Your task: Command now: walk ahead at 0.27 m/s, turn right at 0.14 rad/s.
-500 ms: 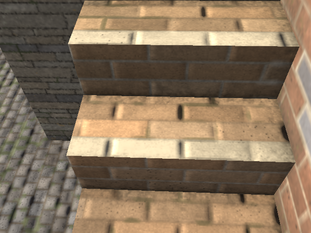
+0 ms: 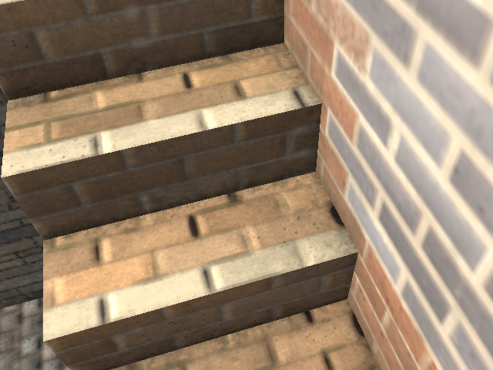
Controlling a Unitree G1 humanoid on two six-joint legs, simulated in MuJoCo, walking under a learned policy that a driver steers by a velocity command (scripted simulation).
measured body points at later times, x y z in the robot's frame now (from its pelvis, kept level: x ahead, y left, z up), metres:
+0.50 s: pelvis -0.09 +0.01 -0.09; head -0.10 +0.01 +0.36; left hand +0.15 +0.22 -0.14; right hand -0.01 -0.22 -0.21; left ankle -0.01 +0.13 -0.73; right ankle -0.17 -0.08 -0.61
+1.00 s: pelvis -0.15 +0.04 -0.21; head -0.17 +0.06 +0.24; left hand -0.05 +0.32 -0.32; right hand -0.03 -0.21 -0.30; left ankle -0.17 +0.16 -0.93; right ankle -0.20 -0.09 -0.81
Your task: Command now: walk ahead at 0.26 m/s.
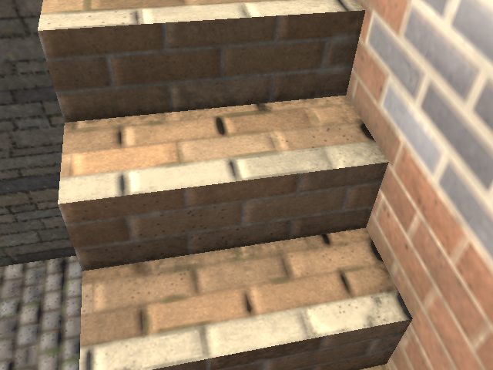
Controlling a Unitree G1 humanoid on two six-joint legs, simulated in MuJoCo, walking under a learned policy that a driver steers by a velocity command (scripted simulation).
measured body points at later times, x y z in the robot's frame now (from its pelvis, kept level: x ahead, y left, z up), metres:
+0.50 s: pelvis +0.06 -0.04 +0.01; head +0.05 -0.05 +0.46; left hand +0.14 +0.19 -0.12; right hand +0.21 -0.26 -0.11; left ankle -0.01 +0.14 -0.72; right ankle +0.07 -0.13 -0.72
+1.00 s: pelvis +0.03 -0.02 +0.02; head +0.04 -0.01 +0.47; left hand +0.15 +0.23 -0.12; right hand +0.10 -0.26 -0.12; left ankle -0.01 +0.14 -0.72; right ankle +0.07 -0.13 -0.72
